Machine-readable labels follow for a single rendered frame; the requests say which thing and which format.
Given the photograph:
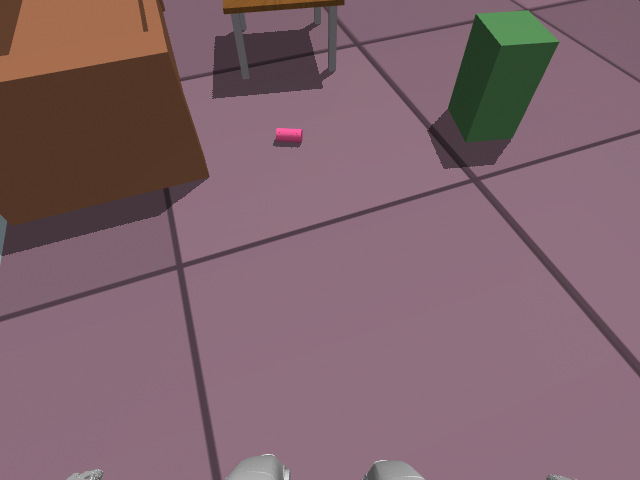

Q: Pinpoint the coffee table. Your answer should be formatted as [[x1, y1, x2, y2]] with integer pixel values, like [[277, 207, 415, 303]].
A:
[[223, 0, 345, 79]]

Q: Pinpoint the sofa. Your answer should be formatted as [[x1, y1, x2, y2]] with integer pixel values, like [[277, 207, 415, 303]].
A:
[[0, 0, 210, 226]]

